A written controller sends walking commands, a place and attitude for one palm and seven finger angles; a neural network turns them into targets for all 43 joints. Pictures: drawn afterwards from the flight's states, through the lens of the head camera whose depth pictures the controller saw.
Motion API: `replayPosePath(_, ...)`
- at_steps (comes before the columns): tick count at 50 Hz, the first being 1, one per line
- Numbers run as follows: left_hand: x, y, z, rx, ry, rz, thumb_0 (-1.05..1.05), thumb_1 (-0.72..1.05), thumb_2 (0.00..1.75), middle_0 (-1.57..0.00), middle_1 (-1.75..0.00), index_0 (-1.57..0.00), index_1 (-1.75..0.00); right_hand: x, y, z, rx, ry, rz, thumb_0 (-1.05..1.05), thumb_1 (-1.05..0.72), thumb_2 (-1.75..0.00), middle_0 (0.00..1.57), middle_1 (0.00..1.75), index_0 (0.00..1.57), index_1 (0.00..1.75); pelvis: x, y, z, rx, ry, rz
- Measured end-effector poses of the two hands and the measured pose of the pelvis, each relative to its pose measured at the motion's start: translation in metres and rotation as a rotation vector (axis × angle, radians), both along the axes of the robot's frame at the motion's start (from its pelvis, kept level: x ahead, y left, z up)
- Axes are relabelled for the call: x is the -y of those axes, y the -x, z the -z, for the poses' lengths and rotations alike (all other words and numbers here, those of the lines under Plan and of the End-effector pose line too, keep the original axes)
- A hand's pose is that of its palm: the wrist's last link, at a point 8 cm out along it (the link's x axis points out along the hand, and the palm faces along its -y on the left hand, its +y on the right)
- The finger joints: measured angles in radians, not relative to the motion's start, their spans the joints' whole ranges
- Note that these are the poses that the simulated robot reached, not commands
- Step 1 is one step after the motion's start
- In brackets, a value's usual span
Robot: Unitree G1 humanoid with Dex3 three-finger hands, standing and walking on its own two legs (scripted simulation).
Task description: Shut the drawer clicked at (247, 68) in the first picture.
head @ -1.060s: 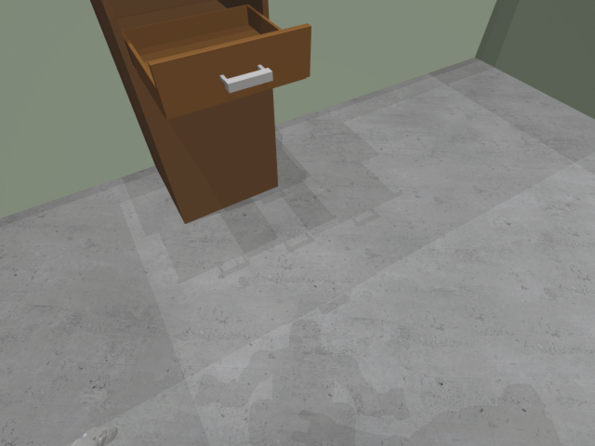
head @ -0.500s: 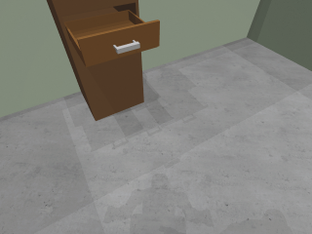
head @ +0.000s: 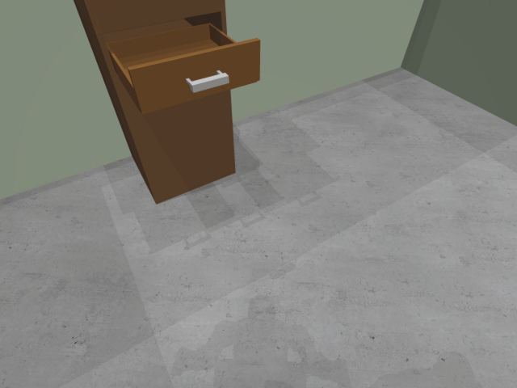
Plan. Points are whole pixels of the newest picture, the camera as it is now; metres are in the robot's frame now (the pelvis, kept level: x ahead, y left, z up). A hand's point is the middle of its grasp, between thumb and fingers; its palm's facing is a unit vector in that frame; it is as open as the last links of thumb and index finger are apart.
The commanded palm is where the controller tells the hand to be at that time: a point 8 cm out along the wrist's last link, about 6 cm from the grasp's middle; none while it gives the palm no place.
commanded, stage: look at it before walking up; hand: left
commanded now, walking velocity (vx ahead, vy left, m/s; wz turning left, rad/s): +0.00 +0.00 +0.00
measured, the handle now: (206, 79) +0.96 +0.21 +0.00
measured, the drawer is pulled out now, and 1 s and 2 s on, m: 0.30 0.30 0.30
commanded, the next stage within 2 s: walk to a spot facing it in 0.58 s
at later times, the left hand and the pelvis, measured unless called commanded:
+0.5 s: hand out of the picture +0.06 +0.25 -0.16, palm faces -0.03 -0.95 -0.32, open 7.4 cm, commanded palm none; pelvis +0.00 +0.01 +0.00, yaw +0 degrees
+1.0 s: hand out of the picture +0.06 +0.19 -0.18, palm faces -0.11 -0.97 -0.23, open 7.4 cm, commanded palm none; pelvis +0.04 -0.01 -0.02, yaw -9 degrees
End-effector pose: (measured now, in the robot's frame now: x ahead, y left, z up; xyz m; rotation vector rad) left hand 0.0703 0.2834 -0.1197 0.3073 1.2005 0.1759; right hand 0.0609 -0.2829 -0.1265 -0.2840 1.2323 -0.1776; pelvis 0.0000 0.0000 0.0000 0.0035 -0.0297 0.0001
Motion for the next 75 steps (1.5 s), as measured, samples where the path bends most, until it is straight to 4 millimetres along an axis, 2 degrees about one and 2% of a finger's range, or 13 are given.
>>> replayPosePath(22, -0.008, 0.016, 0.003, -0.042, 0.002, -0.01, 0.01, 0.9, 0.89, -0.2, -0.3, -0.2, -0.3, -0.007, 0.006, -0.001, -0.015, 0.003, 0.002, 0.0, -0.91, -0.9, 0.2, 0.3, 0.2, 0.3, -0.007, 0.002, -0.001, -0.003, 0.0, 0.002)
replayPosePath(37, -0.009, 0.013, 0.003, -0.029, -0.001, -0.014, 0.01, 0.9, 0.89, -0.2, -0.3, -0.2, -0.3, -0.009, -0.003, -0.003, 0.008, 0.004, -0.003, 0.0, -0.91, -0.9, 0.2, 0.3, 0.2, 0.3, -0.008, 0.0, -0.001, -0.001, 0.001, 0.005)
replayPosePath(41, 0.0, 0.017, 0.01, -0.061, 0.022, -0.012, 0.0, 0.91, 0.89, -0.2, -0.3, -0.2, -0.3, -0.016, 0.002, 0.004, 0.008, -0.016, 0.025, 0.0, -0.91, -0.9, 0.2, 0.3, 0.2, 0.3, -0.008, -0.005, 0.003, -0.004, -0.001, 0.038)
replayPosePath(46, 0.02, 0.021, 0.022, -0.134, 0.063, 0.006, 0.0, 0.91, 0.89, -0.2, -0.3, -0.2, -0.3, -0.023, 0.021, 0.019, -0.004, -0.063, 0.111, 0.0, -0.91, -0.9, 0.2, 0.3, 0.2, 0.3, -0.002, -0.02, 0.01, -0.01, -0.014, 0.101)
replayPosePath(51, 0.053, 0.003, 0.029, -0.152, 0.087, 0.042, 0.01, 0.91, 0.89, -0.2, -0.3, -0.2, -0.3, -0.017, 0.049, 0.04, -0.075, -0.107, 0.203, 0.0, -0.91, -0.9, 0.2, 0.3, 0.2, 0.3, 0.018, -0.04, 0.021, -0.005, -0.012, 0.153)
replayPosePath(54, 0.069, -0.005, 0.032, -0.119, 0.095, 0.019, 0.01, 0.91, 0.89, -0.2, -0.3, -0.2, -0.3, -0.012, 0.053, 0.045, -0.15, -0.119, 0.216, 0.0, -0.91, -0.9, 0.2, 0.3, 0.2, 0.3, 0.027, -0.052, 0.024, -0.004, 0.005, 0.152)
replayPosePath(56, 0.079, -0.006, 0.028, -0.133, 0.104, 0.012, 0.0, 0.91, 0.89, -0.2, -0.3, -0.2, -0.3, -0.009, 0.041, 0.039, -0.153, -0.122, 0.222, 0.01, -0.91, -0.9, 0.2, 0.3, 0.2, 0.3, 0.031, -0.062, 0.018, -0.008, 0.006, 0.166)
replayPosePath(58, 0.087, -0.007, 0.023, -0.169, 0.113, 0.021, 0.0, 0.91, 0.89, -0.2, -0.3, -0.2, -0.3, -0.005, 0.02, 0.031, -0.114, -0.124, 0.235, 0.01, -0.91, -0.9, 0.2, 0.3, 0.2, 0.3, 0.033, -0.073, 0.011, -0.016, 0.002, 0.186)
replayPosePath(62, 0.095, -0.014, 0.017, -0.245, 0.129, 0.05, 0.0, 0.91, 0.89, -0.2, -0.3, -0.2, -0.3, -0.001, -0.034, 0.017, 0.009, -0.124, 0.264, 0.01, -0.91, -0.9, 0.2, 0.3, 0.2, 0.3, 0.034, -0.097, 0.003, -0.031, -0.007, 0.233)
replayPosePath(65, 0.093, -0.029, 0.016, -0.279, 0.131, 0.063, 0.0, 0.9, 0.89, -0.2, -0.3, -0.2, -0.3, -0.001, -0.079, 0.01, 0.091, -0.123, 0.27, 0.01, -0.91, -0.9, 0.2, 0.3, 0.2, 0.3, 0.032, -0.119, 0.002, -0.038, -0.006, 0.265)
replayPosePath(70, 0.078, -0.074, 0.022, -0.291, 0.118, 0.071, 0.0, 0.9, 0.89, -0.2, -0.3, -0.2, -0.3, -0.008, -0.159, 0.002, 0.193, -0.116, 0.248, 0.01, -0.91, -0.9, 0.2, 0.3, 0.2, 0.3, 0.023, -0.164, 0.006, -0.037, 0.003, 0.306)
replayPosePath(73, 0.062, -0.112, 0.034, -0.295, 0.111, 0.086, 0.0, 0.9, 0.89, -0.2, -0.3, -0.2, -0.3, -0.014, -0.207, 0.001, 0.257, -0.094, 0.239, 0.0, -0.91, -0.9, 0.2, 0.3, 0.2, 0.3, 0.014, -0.198, 0.016, -0.033, 0.007, 0.335)
replayPosePath(75, 0.051, -0.143, 0.048, -0.299, 0.108, 0.111, 0.01, 0.9, 0.89, -0.2, -0.3, -0.2, -0.3, -0.016, -0.228, 0.004, 0.312, -0.061, 0.251, 0.0, -0.91, -0.9, 0.2, 0.3, 0.2, 0.3, 0.008, -0.22, 0.027, -0.03, 0.024, 0.372)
